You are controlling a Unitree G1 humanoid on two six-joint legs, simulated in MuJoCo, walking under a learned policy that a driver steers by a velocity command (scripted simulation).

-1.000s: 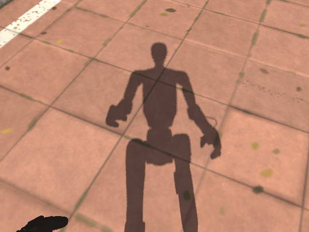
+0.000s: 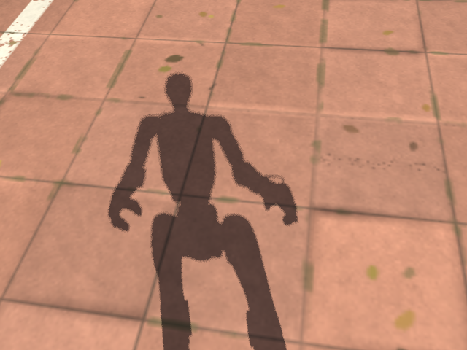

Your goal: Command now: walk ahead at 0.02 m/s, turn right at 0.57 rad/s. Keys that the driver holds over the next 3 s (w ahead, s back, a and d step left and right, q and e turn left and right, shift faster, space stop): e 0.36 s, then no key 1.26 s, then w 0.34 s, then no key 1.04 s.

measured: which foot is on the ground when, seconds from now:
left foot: up 0.00-0.42, down 0.44-1.00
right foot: down 0.00-0.44, up 0.46-0.74, down 0.76-1.00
